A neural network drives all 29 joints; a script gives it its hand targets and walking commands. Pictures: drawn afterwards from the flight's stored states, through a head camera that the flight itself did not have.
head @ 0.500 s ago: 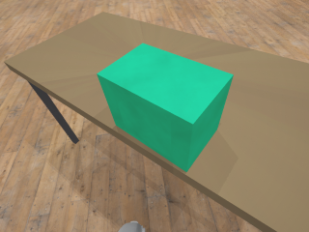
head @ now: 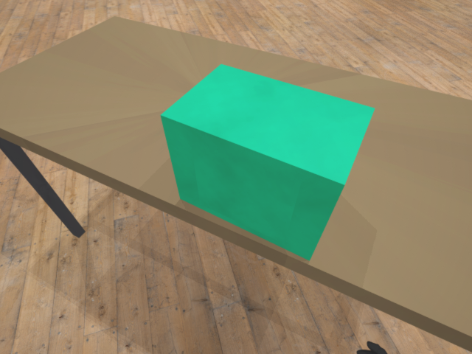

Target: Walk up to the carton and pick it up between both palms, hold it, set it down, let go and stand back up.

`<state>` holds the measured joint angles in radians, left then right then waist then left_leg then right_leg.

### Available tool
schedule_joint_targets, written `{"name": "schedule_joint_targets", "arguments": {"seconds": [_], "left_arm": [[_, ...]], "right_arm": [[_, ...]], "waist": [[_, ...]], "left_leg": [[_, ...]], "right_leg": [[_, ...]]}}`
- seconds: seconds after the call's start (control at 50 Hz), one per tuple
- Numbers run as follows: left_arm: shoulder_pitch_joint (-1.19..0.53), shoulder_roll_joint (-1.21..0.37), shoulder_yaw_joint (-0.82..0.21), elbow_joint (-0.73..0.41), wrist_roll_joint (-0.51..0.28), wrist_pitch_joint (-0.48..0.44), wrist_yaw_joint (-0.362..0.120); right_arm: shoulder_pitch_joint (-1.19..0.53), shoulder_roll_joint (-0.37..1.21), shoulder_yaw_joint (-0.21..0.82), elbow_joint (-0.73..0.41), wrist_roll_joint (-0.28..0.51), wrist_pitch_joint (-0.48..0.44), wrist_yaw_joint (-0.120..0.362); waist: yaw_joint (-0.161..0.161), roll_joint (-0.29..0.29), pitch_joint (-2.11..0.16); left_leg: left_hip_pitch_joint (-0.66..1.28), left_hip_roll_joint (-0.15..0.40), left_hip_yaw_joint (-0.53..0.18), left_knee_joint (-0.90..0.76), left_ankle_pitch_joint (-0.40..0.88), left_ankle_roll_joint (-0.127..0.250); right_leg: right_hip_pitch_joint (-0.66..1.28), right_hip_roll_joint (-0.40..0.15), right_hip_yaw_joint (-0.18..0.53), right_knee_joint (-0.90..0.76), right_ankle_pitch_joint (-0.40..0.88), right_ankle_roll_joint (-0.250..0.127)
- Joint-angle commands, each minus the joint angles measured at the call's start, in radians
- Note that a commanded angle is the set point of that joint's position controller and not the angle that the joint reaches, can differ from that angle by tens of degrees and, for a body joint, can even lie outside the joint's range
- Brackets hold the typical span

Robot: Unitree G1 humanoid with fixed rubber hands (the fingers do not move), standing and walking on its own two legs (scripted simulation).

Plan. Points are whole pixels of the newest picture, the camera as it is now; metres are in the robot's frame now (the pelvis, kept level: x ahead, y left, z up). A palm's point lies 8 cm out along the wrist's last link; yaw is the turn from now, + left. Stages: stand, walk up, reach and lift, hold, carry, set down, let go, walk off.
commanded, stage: walk up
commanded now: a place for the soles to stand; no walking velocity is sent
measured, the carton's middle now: (264, 159) +0.44 -0.03 +0.10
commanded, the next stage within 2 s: none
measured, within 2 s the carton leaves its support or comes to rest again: neither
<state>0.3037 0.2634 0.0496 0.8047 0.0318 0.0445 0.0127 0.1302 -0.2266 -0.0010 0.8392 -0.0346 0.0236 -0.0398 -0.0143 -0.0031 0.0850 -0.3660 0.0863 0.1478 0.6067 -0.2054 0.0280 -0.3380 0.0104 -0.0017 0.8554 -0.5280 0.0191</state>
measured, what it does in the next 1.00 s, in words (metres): steps on the spot: right foot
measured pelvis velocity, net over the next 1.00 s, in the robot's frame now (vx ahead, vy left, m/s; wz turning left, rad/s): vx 0.01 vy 0.05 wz -0.16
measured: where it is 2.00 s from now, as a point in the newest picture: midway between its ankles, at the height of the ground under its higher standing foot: outside the picture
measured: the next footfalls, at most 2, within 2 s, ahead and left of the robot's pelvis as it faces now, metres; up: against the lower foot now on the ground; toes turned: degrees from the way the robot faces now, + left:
right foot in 0.06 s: +0.03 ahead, -0.12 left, +0.00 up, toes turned -2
left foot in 1.16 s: +0.16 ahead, +0.29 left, +0.00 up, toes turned -12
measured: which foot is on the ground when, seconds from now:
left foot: down 0.00-0.76, up 0.78-1.00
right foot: up 0.00-0.04, down 0.06-1.00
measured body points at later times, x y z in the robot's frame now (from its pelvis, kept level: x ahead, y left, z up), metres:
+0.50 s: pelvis -0.01 -0.01 +0.01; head -0.01 +0.00 +0.46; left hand +0.05 +0.23 -0.13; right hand +0.03 -0.25 -0.13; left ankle +0.03 +0.11 -0.72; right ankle -0.01 -0.12 -0.72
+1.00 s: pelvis +0.01 +0.05 +0.01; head +0.05 +0.02 +0.46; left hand +0.01 +0.32 -0.11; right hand +0.12 -0.24 -0.13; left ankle +0.07 +0.21 -0.66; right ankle -0.01 -0.12 -0.72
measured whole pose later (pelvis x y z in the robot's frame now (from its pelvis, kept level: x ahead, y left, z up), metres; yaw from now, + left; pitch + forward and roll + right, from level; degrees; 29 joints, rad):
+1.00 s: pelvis +0.01 +0.05 +0.01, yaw -9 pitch +0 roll +0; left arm 0.44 0.20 0.03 0.90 0.04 -0.04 0.09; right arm 0.07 -0.35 0.00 0.81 -0.09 0.10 0.03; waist 0.03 0.09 0.11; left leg -0.57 0.09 -0.05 1.05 -0.35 -0.08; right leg -0.23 -0.02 0.15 0.49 -0.26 0.06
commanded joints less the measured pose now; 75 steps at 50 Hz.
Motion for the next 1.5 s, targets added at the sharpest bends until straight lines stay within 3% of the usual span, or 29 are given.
{"name": "schedule_joint_targets", "arguments": {"seconds": [0.0,0.02,0.06,0.08,0.1,0.16,0.2,0.24,0.26,0.28,0.3,0.34,0.72,0.74,0.76,0.78,0.88,1.0,1.08,1.12,1.14,1.16,1.18,1.2,1.22,1.26,1.36,1.42,1.48], "left_arm": [[0.154,0.037,0.033,-0.026,-0.008,-0.033,-0.016],[0.162,0.049,0.036,-0.026,-0.011,-0.042,-0.018],[0.085,0.133,0.046,-0.054,-0.035,-0.047,-0.011],[0.060,0.165,0.055,-0.030,-0.056,-0.044,-0.002],[0.006,0.114,0.042,-0.026,-0.049,-0.044,0.005],[-0.021,0.093,0.016,-0.019,-0.017,-0.050,0.011],[-0.005,0.096,0.007,0.003,-0.008,-0.055,-0.003],[-0.014,0.098,-0.007,0.021,-0.011,-0.055,-0.013],[0.020,0.071,-0.022,0.029,-0.020,-0.059,-0.017],[0.064,0.039,-0.038,0.039,-0.032,-0.059,-0.021],[0.092,0.012,-0.049,0.067,-0.026,-0.049,-0.014],[0.047,0.054,-0.042,0.090,-0.017,-0.044,-0.010],[0.031,0.085,-0.068,0.206,-0.028,-0.067,-0.001],[0.221,0.130,-0.021,0.148,0.015,-0.085,0.037],[0.286,0.191,0.000,0.181,0.021,-0.086,0.064],[0.258,0.211,0.015,0.170,0.016,-0.083,0.089],[0.169,0.122,0.031,0.061,0.005,-0.101,0.095],[0.158,0.179,0.065,-0.022,0.022,-0.112,0.090],[0.070,0.231,0.078,-0.092,0.032,-0.090,0.071],[-0.005,0.178,0.049,-0.122,0.037,-0.063,0.061],[0.064,0.097,0.023,-0.126,0.035,-0.053,0.056],[0.154,0.023,0.012,-0.133,0.031,-0.046,0.056],[0.167,0.048,0.021,-0.156,0.001,-0.042,0.078],[0.096,0.104,0.036,-0.146,-0.004,-0.036,0.080],[0.086,0.128,0.051,-0.116,-0.011,-0.040,0.074],[0.175,0.127,0.051,-0.072,-0.006,-0.040,0.048],[0.085,0.128,0.048,-0.093,0.015,-0.016,0.008],[0.045,0.123,0.042,-0.110,0.028,0.002,-0.017],[0.025,0.101,0.035,-0.114,0.019,-0.001,-0.038]], "right_arm": [[-0.051,-0.192,-0.037,-0.055,-0.009,-0.003,-0.003],[-0.037,-0.180,-0.026,-0.047,-0.011,0.002,0.006],[0.046,-0.060,0.013,-0.061,0.018,-0.001,0.025],[0.010,-0.086,0.002,-0.047,0.020,0.009,0.016],[0.003,-0.096,0.000,-0.043,0.019,0.013,0.021],[0.066,-0.083,0.005,-0.004,0.009,-0.013,0.020],[0.078,-0.079,0.011,0.000,0.001,-0.037,0.019],[0.116,-0.085,0.013,0.002,0.003,-0.051,0.014],[0.135,-0.111,0.010,0.005,-0.001,-0.054,0.010],[0.126,-0.142,0.006,0.002,0.005,-0.053,0.005],[0.123,-0.187,-0.007,0.033,0.030,-0.042,0.012],[0.120,-0.138,0.006,0.047,0.036,-0.033,0.022],[0.174,-0.122,0.026,0.122,0.020,-0.057,0.016],[-0.059,-0.278,-0.031,0.003,-0.073,-0.018,0.041],[-0.092,-0.220,-0.029,-0.026,-0.084,0.005,0.045],[0.004,-0.180,-0.012,-0.016,-0.087,0.022,0.043],[-0.030,-0.133,-0.001,-0.073,-0.072,0.047,0.063],[-0.139,-0.138,-0.002,-0.137,-0.033,0.068,0.081],[-0.067,-0.150,-0.026,-0.124,-0.006,0.053,0.086],[0.134,-0.185,-0.058,-0.054,0.013,0.043,0.080],[0.188,-0.245,-0.081,-0.041,0.007,0.037,0.076],[0.156,-0.295,-0.078,-0.076,0.006,0.033,0.065],[0.050,-0.352,-0.103,-0.113,0.039,0.045,0.054],[-0.039,-0.293,-0.084,-0.127,0.051,0.055,0.044],[-0.067,-0.226,-0.064,-0.116,0.040,0.057,0.041],[-0.082,-0.190,-0.058,-0.115,0.018,0.046,0.036],[0.017,-0.160,-0.054,-0.099,0.006,-0.022,0.010],[0.108,-0.182,-0.060,-0.072,-0.005,-0.044,-0.014],[0.140,-0.195,-0.061,-0.056,-0.011,-0.050,-0.019]], "waist": [[0.057,0.120,-0.103],[0.072,0.085,-0.098],[0.023,-0.163,-0.075],[0.052,-0.130,-0.010],[0.031,-0.105,0.035],[0.012,-0.136,-0.015],[0.018,-0.090,-0.111],[-0.001,-0.070,-0.165],[0.006,-0.037,-0.180],[0.035,0.005,-0.151],[0.059,0.050,-0.091],[0.033,0.045,0.044],[0.005,-0.007,-0.052],[0.107,0.114,0.021],[0.117,0.005,0.054],[0.075,-0.020,0.038],[0.037,-0.115,-0.058],[0.052,-0.165,-0.062],[0.032,-0.223,-0.130],[-0.065,-0.079,-0.169],[-0.073,0.124,-0.191],[-0.025,0.298,-0.170],[-0.025,0.394,-0.232],[-0.023,0.305,-0.104],[-0.004,0.250,-0.019],[0.047,0.245,-0.025],[0.007,0.071,-0.022],[-0.022,0.069,-0.025],[-0.035,0.125,-0.034]], "left_leg": [[0.024,0.240,-0.250,-0.214,-0.148,0.112],[-0.033,0.205,-0.203,-0.168,-0.181,0.071],[-0.161,-0.007,-0.012,0.092,-0.318,-0.049],[-0.007,-0.004,-0.112,0.207,-0.390,-0.039],[-0.006,-0.013,-0.130,0.216,-0.333,-0.036],[-0.041,-0.037,-0.103,0.079,-0.190,-0.033],[0.067,-0.065,-0.075,-0.066,-0.079,-0.030],[0.239,-0.033,-0.125,-0.195,0.138,-0.002],[0.325,0.039,-0.213,-0.185,0.187,0.020],[0.313,0.107,-0.323,-0.217,0.089,0.047],[0.146,0.125,-0.338,-0.269,-0.128,0.071],[0.039,0.072,-0.301,-0.319,-0.256,0.040],[0.187,0.023,-0.228,-0.222,0.062,0.027],[-0.011,-0.054,-0.074,0.077,-0.122,-0.023],[-0.289,-0.103,-0.101,0.221,-0.366,-0.058],[-0.377,-0.011,-0.179,0.335,-0.339,-0.074],[-0.295,0.015,-0.218,0.481,-0.134,-0.113],[-0.252,0.047,-0.232,0.385,-0.133,-0.109],[0.018,-0.017,-0.181,0.146,-0.124,-0.069],[0.343,-0.068,-0.111,-0.108,0.089,-0.043],[0.421,0.035,-0.231,-0.149,0.110,-0.026],[0.381,0.284,-0.504,-0.160,0.212,0.020],[0.211,0.394,-0.659,-0.317,-0.060,0.161],[0.053,0.315,-0.581,-0.390,-0.244,0.135],[0.020,0.234,-0.440,-0.335,-0.253,0.103],[-0.015,0.181,-0.347,-0.292,-0.268,0.099],[0.133,0.318,-0.473,-0.327,-0.360,0.168],[0.240,0.365,-0.481,-0.349,-0.405,0.182],[0.231,0.344,-0.381,-0.364,-0.401,0.172]], "right_leg": [[0.150,-0.009,-0.015,-0.302,0.198,-0.055],[0.209,-0.012,0.022,-0.404,0.285,-0.075],[0.153,-0.269,0.479,-0.589,0.077,-0.165],[-0.089,-0.334,0.479,-0.624,-0.070,-0.238],[-0.090,-0.266,0.397,-0.629,-0.020,-0.220],[0.112,-0.165,0.221,-0.496,0.503,-0.167],[0.188,-0.154,0.180,-0.417,0.644,-0.155],[0.126,-0.154,0.163,-0.376,0.582,-0.124],[0.046,-0.141,0.157,-0.375,0.459,-0.096],[-0.013,-0.083,0.130,-0.385,0.296,-0.077],[0.081,-0.062,0.108,-0.430,0.170,-0.070],[0.072,-0.057,0.127,-0.449,0.171,-0.071],[0.105,-0.096,0.111,-0.491,0.382,-0.073],[0.158,-0.246,0.374,-0.511,0.438,-0.153],[0.313,-0.376,0.577,-0.558,0.474,-0.216],[0.357,-0.458,0.617,-0.526,0.483,-0.275],[0.268,-0.248,0.356,-0.467,0.675,-0.180],[0.183,-0.262,0.359,-0.414,0.774,-0.188],[0.036,-0.197,0.302,-0.316,0.689,-0.121],[-0.144,-0.090,0.254,-0.154,0.491,-0.062],[-0.252,0.032,0.185,0.046,0.214,-0.033],[-0.365,0.129,0.143,0.214,-0.230,-0.003],[-0.317,0.025,0.102,0.394,-0.250,-0.007],[-0.286,0.013,0.137,0.422,-0.161,-0.012],[-0.288,0.022,0.143,0.399,-0.085,-0.014],[-0.193,0.005,0.117,0.379,0.043,-0.012],[-0.270,0.010,0.139,0.322,0.069,0.004],[-0.324,-0.009,0.144,0.249,0.055,0.022],[-0.263,-0.024,0.098,0.122,0.037,0.028]]}}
